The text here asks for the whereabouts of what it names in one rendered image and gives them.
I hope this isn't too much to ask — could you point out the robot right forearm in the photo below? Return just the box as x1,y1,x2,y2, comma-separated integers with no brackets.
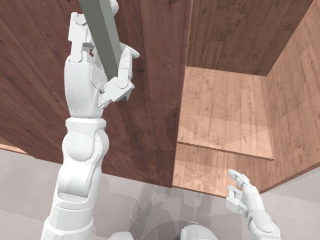
247,210,281,240

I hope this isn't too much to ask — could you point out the right robot hand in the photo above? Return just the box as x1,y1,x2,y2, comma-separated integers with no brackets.
226,169,266,221

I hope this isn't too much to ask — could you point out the wardrobe door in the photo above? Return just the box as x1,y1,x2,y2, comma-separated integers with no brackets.
0,0,193,188
0,137,17,148

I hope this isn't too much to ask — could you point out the right robot thigh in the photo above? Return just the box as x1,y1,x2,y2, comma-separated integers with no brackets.
180,224,218,240

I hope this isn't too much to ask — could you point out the left robot hand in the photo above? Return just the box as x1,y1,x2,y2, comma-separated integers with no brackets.
64,0,140,119

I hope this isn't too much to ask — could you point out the handle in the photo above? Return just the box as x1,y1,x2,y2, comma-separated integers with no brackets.
78,0,133,101

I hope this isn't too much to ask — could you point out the robot left forearm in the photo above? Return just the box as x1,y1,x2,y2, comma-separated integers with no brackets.
40,117,109,240

